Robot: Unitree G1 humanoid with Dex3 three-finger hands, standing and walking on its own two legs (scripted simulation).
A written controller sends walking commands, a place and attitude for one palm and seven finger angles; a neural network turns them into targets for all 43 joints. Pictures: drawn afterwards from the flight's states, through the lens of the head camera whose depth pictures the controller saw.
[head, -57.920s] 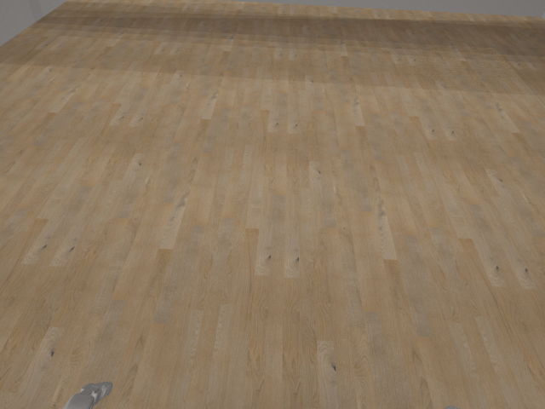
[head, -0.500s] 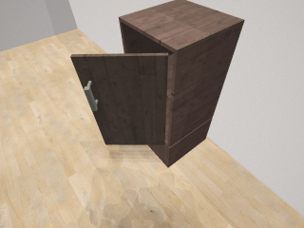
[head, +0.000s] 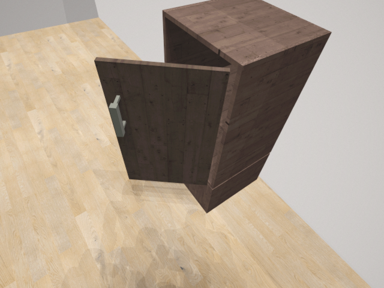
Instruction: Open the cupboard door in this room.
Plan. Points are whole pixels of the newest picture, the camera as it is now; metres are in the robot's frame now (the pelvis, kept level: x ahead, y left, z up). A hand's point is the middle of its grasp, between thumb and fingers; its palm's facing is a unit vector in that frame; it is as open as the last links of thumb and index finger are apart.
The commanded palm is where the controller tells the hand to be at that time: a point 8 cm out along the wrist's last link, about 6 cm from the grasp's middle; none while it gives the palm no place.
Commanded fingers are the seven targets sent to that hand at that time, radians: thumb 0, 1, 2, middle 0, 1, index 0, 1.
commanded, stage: shuffle to correct the standing spot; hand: left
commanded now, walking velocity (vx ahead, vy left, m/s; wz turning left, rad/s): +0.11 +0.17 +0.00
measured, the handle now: (119, 116) +0.57 +0.28 -0.03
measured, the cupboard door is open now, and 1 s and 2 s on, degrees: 51 51 51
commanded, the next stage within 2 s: come to a stop and stand still in 0.44 s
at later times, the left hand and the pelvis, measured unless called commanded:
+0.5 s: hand out of the picture +0.08 +0.23 -0.15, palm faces +0.07 -0.97 -0.25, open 7.2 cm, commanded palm none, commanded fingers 0.00 0.90 0.90 -0.20 -0.30 -0.20 -0.30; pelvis +0.06 +0.03 +0.01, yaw +1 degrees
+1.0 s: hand out of the picture +0.11 +0.26 -0.16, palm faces -0.01 -0.98 -0.20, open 7.3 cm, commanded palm none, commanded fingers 0.00 0.90 0.90 -0.20 -0.30 -0.20 -0.30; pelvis +0.05 +0.08 +0.01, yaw -1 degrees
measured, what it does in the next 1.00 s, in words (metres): steps on the spot: right foot, then left foot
